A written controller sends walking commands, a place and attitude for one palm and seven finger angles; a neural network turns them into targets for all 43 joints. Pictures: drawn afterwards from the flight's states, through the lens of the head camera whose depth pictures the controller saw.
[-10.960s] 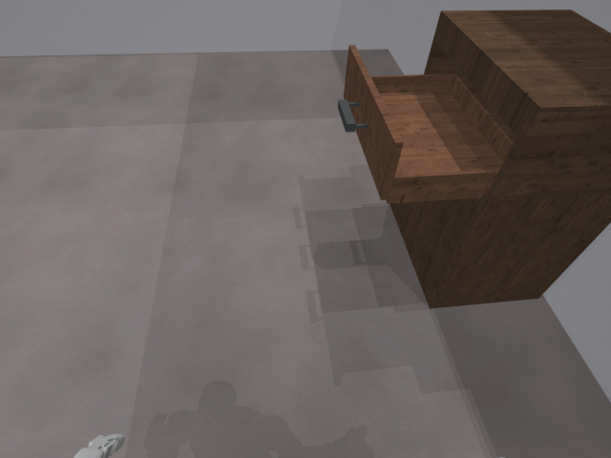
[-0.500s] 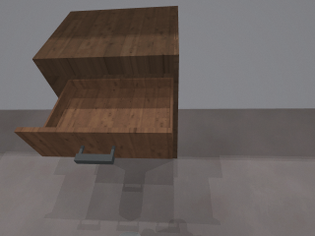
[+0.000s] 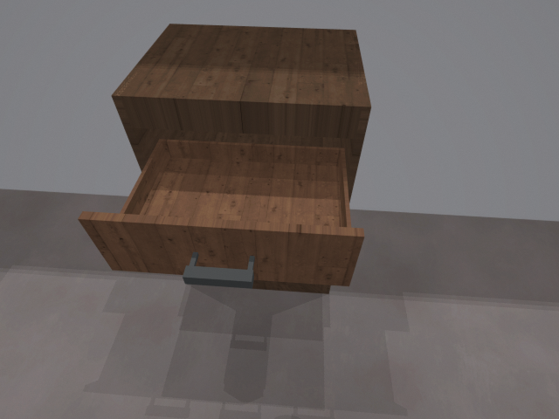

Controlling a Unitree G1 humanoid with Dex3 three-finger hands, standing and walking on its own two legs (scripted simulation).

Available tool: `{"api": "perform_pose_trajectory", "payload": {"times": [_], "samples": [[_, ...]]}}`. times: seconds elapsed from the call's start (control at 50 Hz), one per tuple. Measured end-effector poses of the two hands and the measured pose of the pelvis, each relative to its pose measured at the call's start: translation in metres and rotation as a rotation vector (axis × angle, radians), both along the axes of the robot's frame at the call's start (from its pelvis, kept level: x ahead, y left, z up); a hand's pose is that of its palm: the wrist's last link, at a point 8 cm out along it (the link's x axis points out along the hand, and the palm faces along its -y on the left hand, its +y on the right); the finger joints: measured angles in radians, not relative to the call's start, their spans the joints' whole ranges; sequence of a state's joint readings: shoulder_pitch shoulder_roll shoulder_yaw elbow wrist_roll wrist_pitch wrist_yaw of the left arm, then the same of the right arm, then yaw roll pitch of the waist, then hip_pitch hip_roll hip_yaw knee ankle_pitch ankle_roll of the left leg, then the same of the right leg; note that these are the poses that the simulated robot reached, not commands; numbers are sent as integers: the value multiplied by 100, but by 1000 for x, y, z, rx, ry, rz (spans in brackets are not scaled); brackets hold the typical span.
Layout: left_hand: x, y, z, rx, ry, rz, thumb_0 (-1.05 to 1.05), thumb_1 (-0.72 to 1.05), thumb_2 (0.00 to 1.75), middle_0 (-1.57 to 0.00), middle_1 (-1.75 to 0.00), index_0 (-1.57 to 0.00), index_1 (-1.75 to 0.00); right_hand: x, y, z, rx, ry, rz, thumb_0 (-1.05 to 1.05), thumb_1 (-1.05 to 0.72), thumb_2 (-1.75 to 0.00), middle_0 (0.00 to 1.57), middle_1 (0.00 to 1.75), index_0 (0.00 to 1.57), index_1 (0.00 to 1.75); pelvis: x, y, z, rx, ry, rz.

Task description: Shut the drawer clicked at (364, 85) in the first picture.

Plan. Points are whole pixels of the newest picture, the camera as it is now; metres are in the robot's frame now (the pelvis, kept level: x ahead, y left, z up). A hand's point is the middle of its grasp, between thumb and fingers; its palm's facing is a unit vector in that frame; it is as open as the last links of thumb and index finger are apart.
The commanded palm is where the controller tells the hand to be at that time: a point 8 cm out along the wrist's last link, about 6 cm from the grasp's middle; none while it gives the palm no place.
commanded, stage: come to a stop and stand still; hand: left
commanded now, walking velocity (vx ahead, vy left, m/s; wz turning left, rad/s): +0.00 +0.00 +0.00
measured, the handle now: (221, 267) +0.40 +0.16 -0.10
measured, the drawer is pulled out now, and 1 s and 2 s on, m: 0.29 0.29 0.29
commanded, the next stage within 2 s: look again from close up in 1.28 s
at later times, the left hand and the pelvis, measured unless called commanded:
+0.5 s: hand out of the picture +0.05 +0.15 -0.17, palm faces +0.00 -0.97 -0.22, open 7.4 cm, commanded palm none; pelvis +0.03 -0.02 +0.00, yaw -1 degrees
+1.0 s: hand out of the picture +0.03 +0.10 -0.16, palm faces +0.01 -0.98 -0.21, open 7.3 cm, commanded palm none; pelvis +0.02 -0.07 +0.01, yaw +0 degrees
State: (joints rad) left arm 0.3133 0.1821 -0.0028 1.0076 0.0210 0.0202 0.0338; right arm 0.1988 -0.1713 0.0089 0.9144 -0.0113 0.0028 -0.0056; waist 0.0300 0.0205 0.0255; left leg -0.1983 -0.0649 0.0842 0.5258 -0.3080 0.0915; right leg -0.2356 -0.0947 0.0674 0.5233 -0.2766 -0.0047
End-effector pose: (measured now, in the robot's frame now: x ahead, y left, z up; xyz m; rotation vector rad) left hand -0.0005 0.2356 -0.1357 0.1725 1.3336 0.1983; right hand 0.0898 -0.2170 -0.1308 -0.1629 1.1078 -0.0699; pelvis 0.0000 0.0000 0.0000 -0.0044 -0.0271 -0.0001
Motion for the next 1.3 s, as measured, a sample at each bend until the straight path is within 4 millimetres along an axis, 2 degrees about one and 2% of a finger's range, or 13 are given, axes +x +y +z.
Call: {"api": "perform_pose_trajectory", "payload": {"times": [0.18,0.3,0.4,0.54,0.66,0.82,0.98,1.3], "samples": [[8,-3,-2,-18,40,-17,1,91,90,-20,-30,-20,-30,-37,-15,-1,-48,132,-54,0,-93,-90,20,30,21,30,12,2,3,9,11,-10],[22,-12,-2,-21,39,-27,1,91,90,-20,-30,-20,-30,-63,-22,-5,-47,222,-84,0,-92,-90,20,30,20,30,20,-5,4,10,4,-10],[35,-22,0,-19,27,-39,1,91,90,-20,-30,-20,-30,-74,-24,-9,-25,262,-100,1,-91,-90,20,30,20,30,24,-14,4,13,2,-11],[48,-38,3,-10,5,-45,1,91,90,-20,-30,-20,-30,-72,-30,-13,6,268,-107,1,-91,-90,20,30,20,30,27,-29,5,17,1,-10],[50,-51,6,-2,-8,-40,1,92,90,-20,-30,-20,-30,-65,-44,-14,9,256,-102,1,-92,-90,20,30,20,30,26,-43,6,19,0,-6],[39,-67,6,-8,9,-35,1,92,90,-20,-30,-20,-30,-58,-65,-11,-2,240,-94,1,-91,-90,20,30,20,30,23,-59,8,19,2,-4],[23,-82,4,-28,37,-24,1,92,90,-20,-30,-20,-30,-59,-76,-7,-11,247,-87,1,-91,-90,20,30,20,30,20,-70,9,15,3,0],[8,-91,1,-50,61,-20,1,91,90,-20,-30,-20,-30,-82,-72,-6,1,292,-98,1,-91,-90,20,30,20,30,13,-74,10,12,3,-1]]}}
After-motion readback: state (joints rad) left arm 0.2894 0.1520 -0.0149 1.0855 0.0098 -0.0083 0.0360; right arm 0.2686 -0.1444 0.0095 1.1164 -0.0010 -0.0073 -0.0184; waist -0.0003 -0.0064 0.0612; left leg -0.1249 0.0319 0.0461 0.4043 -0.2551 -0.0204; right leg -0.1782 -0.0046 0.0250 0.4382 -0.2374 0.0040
